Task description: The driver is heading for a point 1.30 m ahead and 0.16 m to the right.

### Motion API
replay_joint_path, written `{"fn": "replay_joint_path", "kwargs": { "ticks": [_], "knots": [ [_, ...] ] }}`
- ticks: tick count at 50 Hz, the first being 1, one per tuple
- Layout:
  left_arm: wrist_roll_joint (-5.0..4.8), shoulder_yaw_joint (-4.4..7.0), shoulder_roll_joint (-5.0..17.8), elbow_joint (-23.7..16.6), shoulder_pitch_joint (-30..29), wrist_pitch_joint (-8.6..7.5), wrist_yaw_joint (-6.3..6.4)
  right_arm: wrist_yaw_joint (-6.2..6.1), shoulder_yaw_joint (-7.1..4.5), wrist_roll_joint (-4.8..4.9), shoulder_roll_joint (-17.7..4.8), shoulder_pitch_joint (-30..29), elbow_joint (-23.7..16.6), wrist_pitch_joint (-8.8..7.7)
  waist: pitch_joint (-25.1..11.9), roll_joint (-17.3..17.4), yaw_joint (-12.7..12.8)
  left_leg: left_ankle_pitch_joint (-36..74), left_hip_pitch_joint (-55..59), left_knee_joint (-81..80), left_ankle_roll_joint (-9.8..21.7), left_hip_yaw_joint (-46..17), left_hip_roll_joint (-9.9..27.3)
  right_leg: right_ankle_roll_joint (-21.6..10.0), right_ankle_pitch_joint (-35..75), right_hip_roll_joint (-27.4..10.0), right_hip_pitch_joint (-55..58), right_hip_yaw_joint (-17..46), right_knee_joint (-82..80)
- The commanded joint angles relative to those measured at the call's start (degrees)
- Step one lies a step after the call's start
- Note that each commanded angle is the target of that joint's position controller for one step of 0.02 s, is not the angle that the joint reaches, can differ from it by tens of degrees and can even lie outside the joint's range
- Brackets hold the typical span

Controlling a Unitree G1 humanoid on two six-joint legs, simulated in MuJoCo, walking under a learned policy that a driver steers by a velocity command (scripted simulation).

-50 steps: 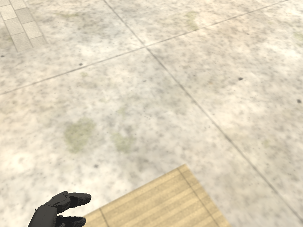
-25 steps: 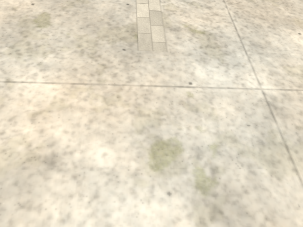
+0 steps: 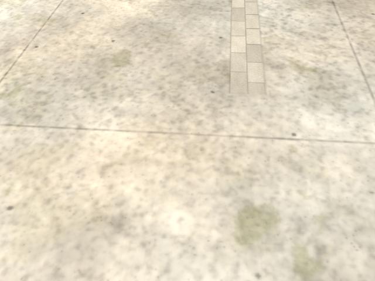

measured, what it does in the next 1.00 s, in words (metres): steps on the spot: left foot, then right foot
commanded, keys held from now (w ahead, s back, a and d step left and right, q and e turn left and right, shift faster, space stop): e+shift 0.34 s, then q+shift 0.66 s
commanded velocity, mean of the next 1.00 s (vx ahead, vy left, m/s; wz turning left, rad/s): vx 0.00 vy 0.00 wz -0.01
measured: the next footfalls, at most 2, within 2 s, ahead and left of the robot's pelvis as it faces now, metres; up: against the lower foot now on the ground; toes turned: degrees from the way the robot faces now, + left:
left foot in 0.44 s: +0.11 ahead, +0.08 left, +0.00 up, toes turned -28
right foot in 0.82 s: +0.05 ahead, -0.10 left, +0.00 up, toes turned +3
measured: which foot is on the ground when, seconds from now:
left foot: down 0.00-0.00, up 0.02-0.42, down 0.44-0.84, up 0.86-1.00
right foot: down 0.00-0.44, up 0.46-0.80, down 0.82-1.00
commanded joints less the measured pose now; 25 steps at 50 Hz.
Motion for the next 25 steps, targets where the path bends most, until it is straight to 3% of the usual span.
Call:
{"fn": "replay_joint_path", "kwargs": {
  "ticks": [1,2,3,4,5,7,9,14,17,19,21,22,23,24,25],
  "knots": [
    [0.85,2.63,11.9,-5.3,0.6,-2.01,0.34,-1.13,-3.0,0.79,-7.8,0.0,-4.2,-0.73,2.0,-11.6,-1.6,-13.9,-8.6,11.6,-1.8,-2.0,5.0,-7.4,8.3,-16.5,3.4,27.4,-17.0],
    [0.85,3.88,14.6,-4.9,1.2,-1.96,0.2,-1.08,-3.07,0.45,-8.8,-5.0,-6.3,-1.27,7.1,-13.2,-0.2,-21.5,-15.1,19.4,-3.4,1.6,-0.3,-11.9,23.9,-22.3,-0.6,35.9,-17.7],
    [0.72,4.08,13.6,-4.5,2.8,-1.92,0.29,-0.74,-3.03,0.09,-8.3,-5.3,-6.2,-1.32,5.9,-7.5,-0.7,-21.1,-15.1,27.6,-3.9,-1.7,1.3,-12.7,27.0,-20.2,0.3,33.3,-16.6],
    [0.32,4.25,13.0,-4.7,0.8,-1.82,0.46,-0.68,-2.97,0.3,-7.8,-4.7,-5.8,-1.13,5.5,-4.3,-2.5,-18.3,-15.8,30.5,-4.6,-2.6,2.2,-11.2,25.8,-16.7,0.5,29.0,-15.3],
    [0.3,4.42,12.5,-5.8,-1.9,-1.35,0.56,-0.53,-3.07,0.4,-8.1,-4.0,-5.2,-1.03,4.3,-3.6,-3.1,-15.9,-16.1,32.0,-5.2,-2.8,3.0,-9.1,24.3,-13.4,1.5,25.9,-14.4],
    [-0.19,4.34,10.9,-6.8,-3.0,-0.94,0.51,-0.06,-2.87,-0.2,-8.1,-3.2,-4.6,-0.68,1.4,-4.9,-2.7,-14.1,-16.7,33.4,-6.3,-2.1,3.1,-8.0,27.3,-10.0,4.7,23.9,-12.8],
    [-0.41,4.5,10.3,-6.5,-0.6,-0.75,0.43,0.06,-2.35,0.08,-7.4,-5.1,-5.3,-0.54,0.0,-5.5,-1.2,-13.7,-18.0,30.2,-7.0,-1.9,3.4,-7.4,27.9,-8.7,8.0,24.5,-11.6],
    [-0.05,5.69,12.6,-7.0,1.4,-0.44,0.53,-0.11,-1.68,0.73,-8.4,-8.5,-6.3,-1.16,-1.5,-7.9,1.4,-14.7,-15.9,19.5,-7.1,-3.0,2.4,-6.9,27.9,-7.4,11.1,30.2,-9.3],
    [0.23,6.08,13.6,-8.1,-1.4,-0.44,-0.03,-0.41,-1.72,1.19,-9.8,-7.2,-6.1,-1.8,-2.1,-9.5,0.6,-14.3,-8.5,13.3,-6.2,-3.2,1.1,-5.4,30.6,-6.3,7.4,32.9,-8.4],
    [0.39,5.52,12.5,-9.0,-4.6,-0.5,-0.06,-0.69,-1.81,1.34,-10.5,-2.0,-4.3,-2.2,-3.9,-11.1,-1.4,-12.5,-0.6,6.8,-5.1,-1.9,2.0,-3.6,33.0,-5.8,5.3,30.7,-7.0],
    [-0.2,4.2,9.9,-8.8,-5.2,-0.64,0.52,-1.22,-1.78,0.46,-10.1,0.3,-3.2,-2.78,-4.0,-9.0,-2.7,-2.6,10.3,-5.8,-3.4,-2.6,4.9,0.1,24.1,-3.3,-0.2,27.8,-4.6],
    [0.05,2.94,6.4,-8.3,-1.7,-0.85,0.72,-1.46,-1.55,-0.26,-11.2,-2.0,-4.1,-2.98,-4.9,0.1,-0.6,-4.0,14.5,-11.2,-1.3,-13.2,14.1,2.4,8.0,-0.1,-3.8,23.0,0.6],
    [-0.1,2.3,4.9,-8.6,1.2,-0.79,1.0,-1.1,-1.38,-0.96,-14.6,-5.6,-5.8,-2.63,-3.8,10.1,1.3,3.4,14.8,-13.5,3.8,-28.5,25.7,4.4,-9.2,8.0,-10.0,14.6,4.9],
    [0.61,2.97,8.7,-6.6,0.2,-0.3,1.43,-0.44,-0.36,-1.06,-10.4,-2.4,-3.6,-2.48,-3.5,8.1,-0.7,4.7,8.8,-13.1,8.1,-31.4,25.8,4.1,-10.8,4.9,-5.1,13.6,5.7],
    [0.85,2.66,8.4,-6.4,-1.3,-0.12,1.23,0.25,0.43,-0.34,-8.1,-3.9,-2.7,-2.45,-0.3,7.2,0.9,2.5,7.1,-12.7,7.1,-27.6,21.6,4.1,-5.9,1.6,-3.5,10.7,2.7]
  ]
}}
